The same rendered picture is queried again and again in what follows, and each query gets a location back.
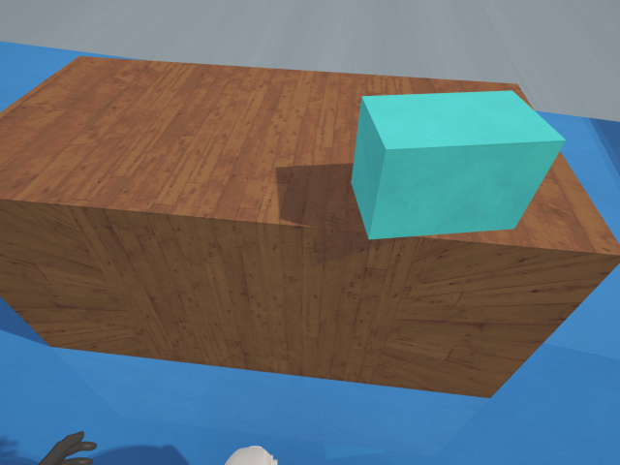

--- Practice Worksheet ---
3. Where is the robot left hand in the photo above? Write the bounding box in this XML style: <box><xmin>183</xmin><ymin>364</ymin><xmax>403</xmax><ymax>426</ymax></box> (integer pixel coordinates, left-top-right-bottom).
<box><xmin>39</xmin><ymin>431</ymin><xmax>97</xmax><ymax>465</ymax></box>

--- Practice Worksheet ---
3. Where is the pedestal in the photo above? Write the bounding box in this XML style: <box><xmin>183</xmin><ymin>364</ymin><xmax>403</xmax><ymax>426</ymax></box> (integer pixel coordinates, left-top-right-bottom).
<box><xmin>0</xmin><ymin>56</ymin><xmax>620</xmax><ymax>398</ymax></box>

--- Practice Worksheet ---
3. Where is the carton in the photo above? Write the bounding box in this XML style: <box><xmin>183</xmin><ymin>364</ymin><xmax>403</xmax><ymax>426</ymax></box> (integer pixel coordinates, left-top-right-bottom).
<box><xmin>351</xmin><ymin>91</ymin><xmax>566</xmax><ymax>239</ymax></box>

